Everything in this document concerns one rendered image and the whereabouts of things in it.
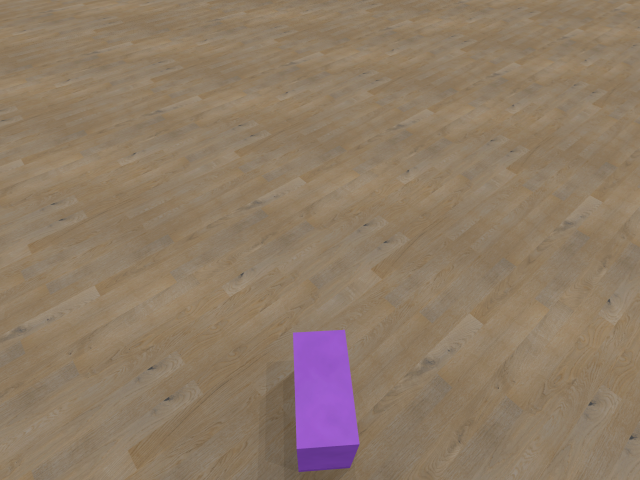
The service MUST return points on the carton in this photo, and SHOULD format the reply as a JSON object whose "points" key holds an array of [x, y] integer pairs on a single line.
{"points": [[326, 426]]}

